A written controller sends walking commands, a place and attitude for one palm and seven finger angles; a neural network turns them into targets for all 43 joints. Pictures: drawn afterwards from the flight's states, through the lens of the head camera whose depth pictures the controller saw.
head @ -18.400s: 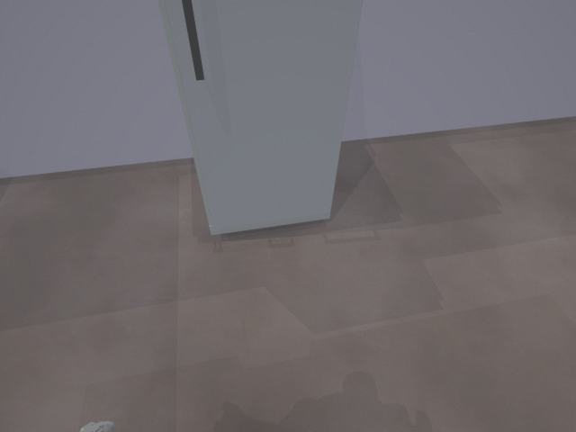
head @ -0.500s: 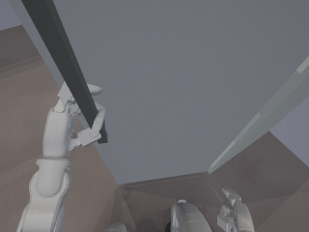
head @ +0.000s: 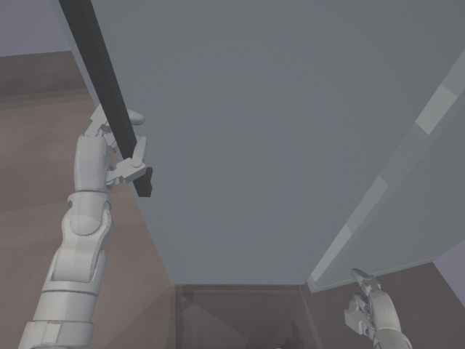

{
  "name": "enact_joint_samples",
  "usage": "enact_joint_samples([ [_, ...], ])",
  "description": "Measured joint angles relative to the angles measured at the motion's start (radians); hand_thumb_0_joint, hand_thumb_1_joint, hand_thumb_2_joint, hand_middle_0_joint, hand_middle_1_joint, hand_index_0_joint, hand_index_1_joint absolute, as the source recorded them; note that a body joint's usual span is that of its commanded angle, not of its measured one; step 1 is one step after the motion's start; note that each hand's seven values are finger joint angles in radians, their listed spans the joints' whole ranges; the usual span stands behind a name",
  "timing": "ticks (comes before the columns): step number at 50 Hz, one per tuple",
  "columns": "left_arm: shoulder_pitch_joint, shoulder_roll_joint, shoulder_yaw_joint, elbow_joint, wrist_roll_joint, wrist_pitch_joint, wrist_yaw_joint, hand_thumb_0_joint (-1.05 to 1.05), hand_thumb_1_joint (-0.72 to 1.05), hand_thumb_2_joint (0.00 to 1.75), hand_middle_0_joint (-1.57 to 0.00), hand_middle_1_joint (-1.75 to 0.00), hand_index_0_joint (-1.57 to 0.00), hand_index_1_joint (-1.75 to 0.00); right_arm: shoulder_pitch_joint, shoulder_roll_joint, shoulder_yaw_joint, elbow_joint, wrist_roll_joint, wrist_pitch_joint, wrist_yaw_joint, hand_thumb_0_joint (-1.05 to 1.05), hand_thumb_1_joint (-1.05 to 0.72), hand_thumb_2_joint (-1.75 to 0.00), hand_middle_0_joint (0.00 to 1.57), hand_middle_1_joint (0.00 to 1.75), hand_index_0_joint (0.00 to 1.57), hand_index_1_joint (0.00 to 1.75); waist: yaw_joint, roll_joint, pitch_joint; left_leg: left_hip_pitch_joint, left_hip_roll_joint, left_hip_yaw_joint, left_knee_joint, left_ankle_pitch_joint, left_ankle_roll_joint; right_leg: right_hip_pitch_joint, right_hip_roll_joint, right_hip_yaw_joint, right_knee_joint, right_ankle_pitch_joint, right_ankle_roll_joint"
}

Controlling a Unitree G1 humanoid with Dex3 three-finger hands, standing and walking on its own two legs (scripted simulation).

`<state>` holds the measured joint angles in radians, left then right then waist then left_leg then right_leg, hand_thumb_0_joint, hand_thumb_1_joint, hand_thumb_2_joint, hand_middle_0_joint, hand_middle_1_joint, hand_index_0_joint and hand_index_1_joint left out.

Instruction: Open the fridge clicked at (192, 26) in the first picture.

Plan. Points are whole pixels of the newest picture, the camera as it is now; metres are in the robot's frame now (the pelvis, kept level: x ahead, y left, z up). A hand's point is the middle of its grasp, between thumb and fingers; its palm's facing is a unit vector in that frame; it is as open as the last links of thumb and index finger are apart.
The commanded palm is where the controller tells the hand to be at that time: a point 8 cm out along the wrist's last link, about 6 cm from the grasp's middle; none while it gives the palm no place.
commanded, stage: stop walking and hold the door back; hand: left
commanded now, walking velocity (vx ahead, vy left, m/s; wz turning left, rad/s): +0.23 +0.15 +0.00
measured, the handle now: (113, 82) +0.40 +0.20 +0.25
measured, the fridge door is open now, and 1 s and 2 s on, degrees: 76 72 69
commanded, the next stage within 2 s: loosen the grip on the handle in 0.78 s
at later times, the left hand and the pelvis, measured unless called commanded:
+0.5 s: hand (139, 145) +0.38 +0.18 +0.15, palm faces +0.22 -0.94 -0.27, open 5.8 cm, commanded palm +0.34 +0.24 +0.14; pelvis -0.06 -0.01 +0.02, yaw -2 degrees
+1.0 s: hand (132, 140) +0.39 +0.20 +0.16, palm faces +0.09 -0.98 -0.17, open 6.7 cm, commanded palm +0.34 +0.23 +0.14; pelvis -0.06 +0.03 +0.00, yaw -4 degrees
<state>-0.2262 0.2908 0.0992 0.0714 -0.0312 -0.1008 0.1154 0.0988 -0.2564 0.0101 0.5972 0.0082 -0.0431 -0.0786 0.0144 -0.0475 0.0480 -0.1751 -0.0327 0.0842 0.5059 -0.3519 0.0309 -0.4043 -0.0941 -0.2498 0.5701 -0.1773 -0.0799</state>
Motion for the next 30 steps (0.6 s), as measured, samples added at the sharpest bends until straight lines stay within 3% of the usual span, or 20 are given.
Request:
enact_joint_samples([
  [3, -0.081, 0.008, 0.004, 0.153, -0.014, -0.017, 0.003, -0.04, 0.6, 0.83, -0.45, -1.4, -0.36, -1.39, 0.007, 0.005, 0.007, -0.015, 0.011, 0.004, 0.006, 0.01, -0.9, -0.9, 0.2, 0.3, 0.2, 0.3, 0.003, 0.026, 0.006, -0.004, 0.012, 0.007, 0.017, 0.032, 0.003, -0.01, 0.033, 0.058, 0.059, -0.106, 0.076],
  [6, -0.168, 0.024, 0.004, 0.303, -0.005, -0.006, -0.016, -0.06, 0.59, 0.82, -0.45, -1.4, -0.36, -1.39, 0.052, 0.016, 0.011, -0.005, 0.023, 0.002, 0.001, 0.01, -0.9, -0.9, 0.2, 0.3, 0.2, 0.3, -0.012, 0.073, -0.005, -0.027, 0.029, -0.028, 0.055, 0.021, -0.007, 0.02, 0.067, 0.112, 0.122, -0.163, 0.1],
  [7, -0.197, 0.034, 0.004, 0.342, -0.003, 0.002, -0.023, -0.06, 0.59, 0.81, -0.45, -1.4, -0.37, -1.39, 0.069, 0.021, 0.014, 0.001, 0.026, 0.005, -0.001, 0.0, -0.9, -0.9, 0.2, 0.3, 0.2, 0.3, -0.011, 0.076, -0.009, -0.042, 0.029, -0.034, 0.08, 0.013, -0.014, 0.054, 0.07, 0.129, 0.073, -0.153, 0.099],
  [9, -0.252, 0.043, 0.021, 0.406, -0.003, 0.004, -0.029, -0.06, 0.59, 0.81, -0.45, -1.4, -0.37, -1.39, 0.077, 0.024, 0.016, 0.029, 0.026, 0.016, -0.002, 0.0, -0.9, -0.9, 0.2, 0.3, 0.21, 0.3, -0.004, 0.09, 0.004, -0.091, 0.037, -0.042, 0.189, -0.056, -0.017, 0.05, 0.082, 0.129, 0.056, -0.057, 0.039],
  [11, -0.295, 0.036, 0.043, 0.461, -0.005, 0.001, -0.029, -0.06, 0.61, 0.81, -0.45, -1.4, -0.37, -1.39, 0.081, 0.023, 0.007, 0.069, 0.024, 0.023, -0.003, 0.01, -0.9, -0.9, 0.2, 0.3, 0.21, 0.3, -0.008, 0.098, 0.029, -0.162, 0.019, -0.073, 0.369, -0.115, -0.029, 0.046, 0.081, 0.129, 0.063, -0.05, 0.003],
  [15, -0.34, 0.047, 0.1, 0.573, 0.003, -0.036, -0.054, -0.07, 0.62, 0.81, -0.45, -1.4, -0.38, -1.4, 0.113, 0.012, 0.003, 0.132, 0.011, 0.02, -0.007, 0.01, -0.9, -0.9, 0.2, 0.3, 0.21, 0.3, -0.034, 0.083, 0.048, -0.262, 0.018, -0.074, 0.554, -0.046, -0.048, 0.056, 0.058, 0.149, 0.007, -0.013, 0.002],
  [19, -0.37, 0.081, 0.139, 0.677, 0.014, -0.064, -0.072, -0.09, 0.61, 0.81, -0.45, -1.4, -0.4, -1.4, 0.165, -0.012, -0.004, 0.16, 0.006, 0.002, -0.015, 0.01, -0.9, -0.9, 0.2, 0.3, 0.21, 0.3, -0.062, 0.057, 0.041, -0.253, 0.042, -0.048, 0.459, -0.023, -0.049, 0.057, 0.035, 0.179, -0.054, 0.031, 0.009],
  [24, -0.385, 0.1, 0.181, 0.726, 0.02, -0.074, -0.07, -0.08, 0.62, 0.81, -0.45, -1.4, -0.41, -1.4, 0.208, -0.05, -0.02, 0.168, 0.005, -0.024, -0.017, 0.01, -0.9, -0.9, 0.2, 0.3, 0.21, 0.3, -0.088, 0.031, 0.026, -0.154, 0.049, 0.007, 0.241, -0.042, -0.039, 0.05, 0.023, 0.213, -0.108, 0.076, 0.018],
  [28, -0.364, 0.1, 0.194, 0.671, 0.012, -0.066, -0.062, -0.06, 0.63, 0.8, -0.45, -1.4, -0.4, -1.4, 0.221, -0.073, -0.033, 0.142, 0.009, -0.033, -0.013, 0.01, -0.9, -0.9, 0.2, 0.3, 0.2, 0.3, -0.106, 0.033, 0.018, -0.024, 0.044, 0.038, 0.009, -0.008, -0.021, 0.038, 0.047, 0.222, -0.111, 0.089, 0.031],
  [30, -0.347, 0.098, 0.192, 0.621, 0.006, -0.069, -0.063, -0.05, 0.63, 0.8, -0.45, -1.4, -0.39, -1.4, 0.221, -0.078, -0.04, 0.121, 0.008, -0.031, -0.011, 0.01, -0.9, -0.9, 0.2, 0.3, 0.2, 0.3, -0.114, 0.05, 0.017, 0.007, 0.057, 0.015, -0.074, 0.073, -0.017, 0.013, 0.072, 0.211, -0.065, 0.048, 0.045],
])
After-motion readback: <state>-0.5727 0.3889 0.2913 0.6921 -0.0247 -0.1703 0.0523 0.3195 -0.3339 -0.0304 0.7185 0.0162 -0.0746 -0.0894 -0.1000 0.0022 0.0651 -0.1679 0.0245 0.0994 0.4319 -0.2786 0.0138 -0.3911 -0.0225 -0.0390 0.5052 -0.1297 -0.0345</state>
